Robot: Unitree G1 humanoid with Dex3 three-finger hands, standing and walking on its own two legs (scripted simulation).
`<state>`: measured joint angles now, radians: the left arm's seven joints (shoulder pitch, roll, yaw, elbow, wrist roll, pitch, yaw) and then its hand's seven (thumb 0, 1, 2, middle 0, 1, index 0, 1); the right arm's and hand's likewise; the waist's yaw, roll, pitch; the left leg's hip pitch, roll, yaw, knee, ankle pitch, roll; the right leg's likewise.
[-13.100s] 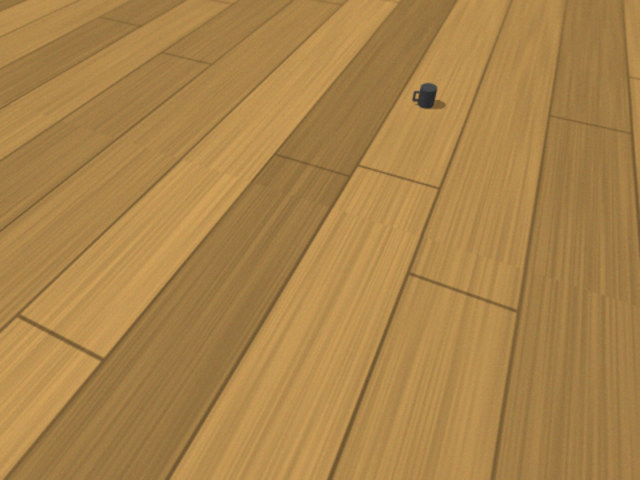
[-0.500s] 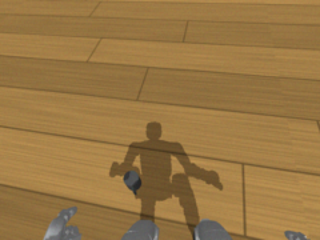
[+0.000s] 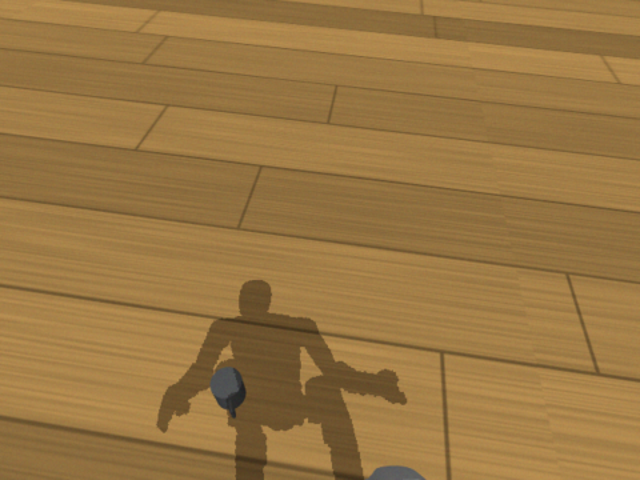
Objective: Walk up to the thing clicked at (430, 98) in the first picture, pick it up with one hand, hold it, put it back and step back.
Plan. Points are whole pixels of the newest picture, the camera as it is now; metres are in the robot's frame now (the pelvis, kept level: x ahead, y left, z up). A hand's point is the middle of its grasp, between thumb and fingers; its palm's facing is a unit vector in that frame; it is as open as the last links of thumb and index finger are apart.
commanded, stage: walk up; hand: left
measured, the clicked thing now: (229, 394) +0.45 +0.25 -0.71
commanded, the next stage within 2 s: stand in 0.54 s
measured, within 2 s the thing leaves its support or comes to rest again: neither
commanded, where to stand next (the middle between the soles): +0.08 +0.02 m, yaw +0 degrees
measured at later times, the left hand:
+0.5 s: hand out of the picture +0.06 +0.31 -0.11, palm faces +0.08 -0.83 -0.55, open 7.4 cm
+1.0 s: hand out of the picture +0.05 +0.25 -0.15, palm faces +0.03 -0.95 -0.31, open 7.4 cm
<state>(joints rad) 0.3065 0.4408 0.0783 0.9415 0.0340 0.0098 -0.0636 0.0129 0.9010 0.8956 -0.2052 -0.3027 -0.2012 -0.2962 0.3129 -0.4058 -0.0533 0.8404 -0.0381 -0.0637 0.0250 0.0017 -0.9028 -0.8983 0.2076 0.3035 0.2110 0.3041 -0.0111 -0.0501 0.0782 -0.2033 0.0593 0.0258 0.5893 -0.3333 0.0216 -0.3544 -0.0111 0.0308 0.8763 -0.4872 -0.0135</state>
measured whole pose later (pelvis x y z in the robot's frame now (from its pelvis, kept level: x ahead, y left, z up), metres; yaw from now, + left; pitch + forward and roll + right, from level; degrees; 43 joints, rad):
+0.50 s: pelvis +0.00 +0.00 -0.02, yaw +5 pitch -4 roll +1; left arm 0.24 0.43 0.07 0.82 0.03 -0.04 0.02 0.01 0.89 0.90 -0.21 -0.30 -0.21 -0.30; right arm 0.30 -0.43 -0.07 0.89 -0.02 0.06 0.04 0.00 -0.91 -0.90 0.20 0.30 0.20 0.30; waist 0.01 0.09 0.11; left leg -0.34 0.01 -0.06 0.78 -0.42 -0.02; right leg -0.35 -0.11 -0.05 0.75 -0.33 0.01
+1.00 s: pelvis +0.00 +0.00 +0.01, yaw +4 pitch -4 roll +0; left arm 0.15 0.34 -0.02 1.08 0.01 -0.02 -0.02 0.01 0.90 0.90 -0.21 -0.30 -0.20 -0.30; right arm 0.07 -0.35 -0.01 1.06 0.00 -0.01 0.01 0.00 -0.91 -0.90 0.20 0.30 0.21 0.30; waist 0.01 -0.01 0.08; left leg -0.17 0.03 -0.03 0.46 -0.22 -0.04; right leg -0.18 -0.01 0.01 0.46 -0.22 0.01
